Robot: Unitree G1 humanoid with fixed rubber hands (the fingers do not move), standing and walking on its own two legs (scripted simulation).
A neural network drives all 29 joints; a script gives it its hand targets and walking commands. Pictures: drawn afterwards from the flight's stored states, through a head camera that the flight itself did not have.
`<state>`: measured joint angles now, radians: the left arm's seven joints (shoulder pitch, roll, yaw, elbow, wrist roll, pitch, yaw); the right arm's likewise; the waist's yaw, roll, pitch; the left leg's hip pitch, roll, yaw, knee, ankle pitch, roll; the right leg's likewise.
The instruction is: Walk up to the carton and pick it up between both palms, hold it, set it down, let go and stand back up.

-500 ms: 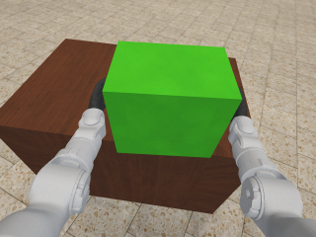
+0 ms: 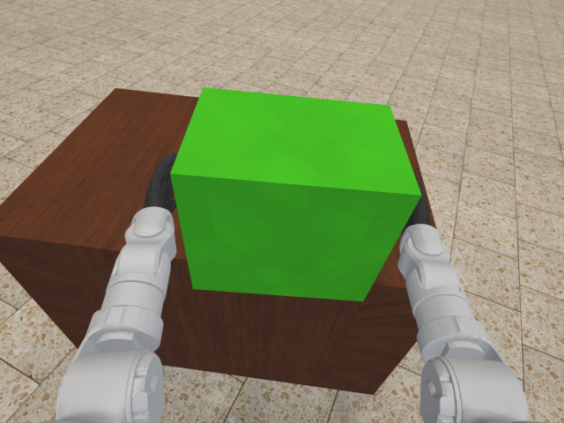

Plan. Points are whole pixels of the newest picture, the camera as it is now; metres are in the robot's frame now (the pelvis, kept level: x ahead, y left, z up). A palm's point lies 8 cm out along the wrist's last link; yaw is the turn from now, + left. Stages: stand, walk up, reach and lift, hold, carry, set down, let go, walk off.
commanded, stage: reach and lift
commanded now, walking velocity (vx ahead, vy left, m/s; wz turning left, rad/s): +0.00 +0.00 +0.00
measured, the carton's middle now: (287, 200) +0.42 -0.06 +0.09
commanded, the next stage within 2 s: hold in 1.62 s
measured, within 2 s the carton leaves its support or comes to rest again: neither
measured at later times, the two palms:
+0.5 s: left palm (127, 200) +0.37 +0.16 +0.15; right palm (403, 206) +0.34 -0.21 +0.14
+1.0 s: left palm (106, 207) +0.35 +0.18 +0.17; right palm (398, 201) +0.34 -0.20 +0.16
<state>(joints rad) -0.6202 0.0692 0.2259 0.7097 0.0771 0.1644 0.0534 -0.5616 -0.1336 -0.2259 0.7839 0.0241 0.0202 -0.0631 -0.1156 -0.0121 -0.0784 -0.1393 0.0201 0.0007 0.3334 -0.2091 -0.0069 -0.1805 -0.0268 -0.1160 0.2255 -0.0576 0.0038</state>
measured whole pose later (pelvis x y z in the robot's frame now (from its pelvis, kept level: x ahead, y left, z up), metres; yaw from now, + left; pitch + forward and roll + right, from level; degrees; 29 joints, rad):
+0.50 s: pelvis +0.00 +0.00 +0.00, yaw +0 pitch -4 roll -1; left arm -0.54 0.04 0.27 0.30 0.19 0.52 0.00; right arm -0.56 -0.10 -0.19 0.59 0.09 0.24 -0.07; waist -0.11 -0.04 -0.03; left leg -0.03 0.02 -0.01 0.32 -0.21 -0.01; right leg -0.07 -0.03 -0.12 0.22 -0.07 0.01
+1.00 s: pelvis -0.02 +0.00 +0.00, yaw +0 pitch -6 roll -1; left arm -0.57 0.03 0.34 0.24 0.25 0.63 -0.04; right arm -0.62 -0.08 -0.20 0.59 0.06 0.32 -0.07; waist -0.08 -0.05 -0.02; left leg -0.02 0.02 0.00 0.33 -0.20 -0.01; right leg -0.07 -0.03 -0.11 0.24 -0.06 0.00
